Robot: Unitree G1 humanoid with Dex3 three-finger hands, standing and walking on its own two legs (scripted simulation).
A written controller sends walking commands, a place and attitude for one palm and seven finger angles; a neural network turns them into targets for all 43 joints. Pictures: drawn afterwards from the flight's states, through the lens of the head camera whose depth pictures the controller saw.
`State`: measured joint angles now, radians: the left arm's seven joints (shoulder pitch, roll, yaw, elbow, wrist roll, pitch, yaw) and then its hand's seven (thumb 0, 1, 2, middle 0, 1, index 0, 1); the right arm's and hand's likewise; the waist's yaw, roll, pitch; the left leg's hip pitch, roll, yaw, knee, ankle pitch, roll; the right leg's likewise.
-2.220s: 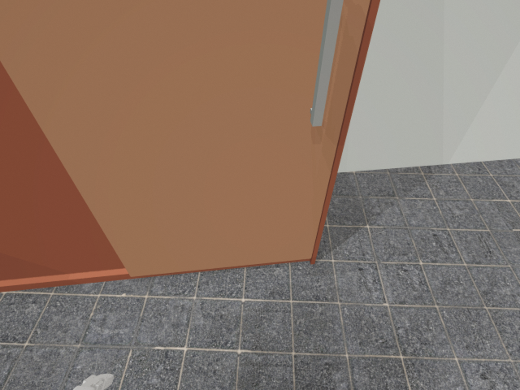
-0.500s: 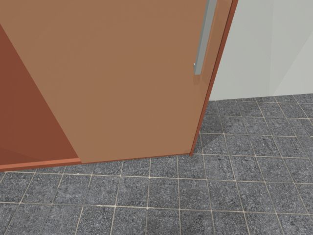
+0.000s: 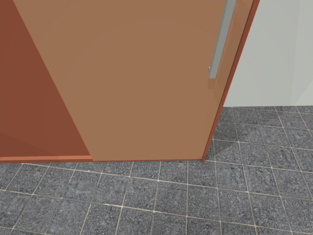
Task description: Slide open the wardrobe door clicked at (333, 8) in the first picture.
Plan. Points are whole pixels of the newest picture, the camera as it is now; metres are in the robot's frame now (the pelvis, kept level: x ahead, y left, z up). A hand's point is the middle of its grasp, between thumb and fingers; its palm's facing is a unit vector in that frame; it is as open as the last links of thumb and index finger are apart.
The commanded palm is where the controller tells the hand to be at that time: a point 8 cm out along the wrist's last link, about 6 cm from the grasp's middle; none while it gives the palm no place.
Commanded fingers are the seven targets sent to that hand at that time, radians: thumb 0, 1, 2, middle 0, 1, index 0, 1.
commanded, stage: take the last steps up to it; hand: right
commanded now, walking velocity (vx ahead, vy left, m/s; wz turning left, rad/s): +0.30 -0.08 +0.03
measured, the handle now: (220, 35) +0.72 -0.18 +0.18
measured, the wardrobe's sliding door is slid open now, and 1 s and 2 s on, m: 0.00 0.00 0.00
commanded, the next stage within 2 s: come to a stop and stand still in 0.44 s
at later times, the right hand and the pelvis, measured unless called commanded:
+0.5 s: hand (208, 196) +0.29 -0.15 -0.18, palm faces -0.07 +0.98 -0.16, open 7.3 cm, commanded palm none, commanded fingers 0.00 -0.90 -0.90 0.20 0.30 0.20 0.30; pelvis +0.17 +0.01 -0.02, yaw +3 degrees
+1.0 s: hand (235, 203) +0.28 -0.25 -0.20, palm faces +0.06 +0.98 -0.21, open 7.3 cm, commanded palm none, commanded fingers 0.00 -0.90 -0.90 0.20 0.30 0.20 0.30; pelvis +0.25 -0.05 -0.01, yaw +3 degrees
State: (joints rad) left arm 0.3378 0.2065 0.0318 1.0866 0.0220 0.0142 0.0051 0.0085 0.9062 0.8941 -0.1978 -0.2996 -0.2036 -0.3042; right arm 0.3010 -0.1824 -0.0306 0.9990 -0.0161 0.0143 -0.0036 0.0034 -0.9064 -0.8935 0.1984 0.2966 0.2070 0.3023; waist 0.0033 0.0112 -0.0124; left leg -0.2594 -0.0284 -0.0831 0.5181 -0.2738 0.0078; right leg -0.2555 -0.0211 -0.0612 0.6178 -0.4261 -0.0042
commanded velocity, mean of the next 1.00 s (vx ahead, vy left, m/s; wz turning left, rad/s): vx -0.01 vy -0.01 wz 0.00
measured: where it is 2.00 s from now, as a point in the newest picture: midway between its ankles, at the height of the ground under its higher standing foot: outside the picture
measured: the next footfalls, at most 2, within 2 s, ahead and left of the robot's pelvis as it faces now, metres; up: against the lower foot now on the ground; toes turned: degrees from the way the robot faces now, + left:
left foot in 0.46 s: +0.29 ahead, +0.10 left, +0.00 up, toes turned +11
right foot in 0.90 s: +0.35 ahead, -0.14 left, +0.00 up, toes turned -3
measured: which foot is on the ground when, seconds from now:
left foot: down 0.00-0.04, up 0.06-0.44, down 0.46-0.90, up 0.92-1.00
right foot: down 0.00-0.48, up 0.50-0.88, down 0.90-1.00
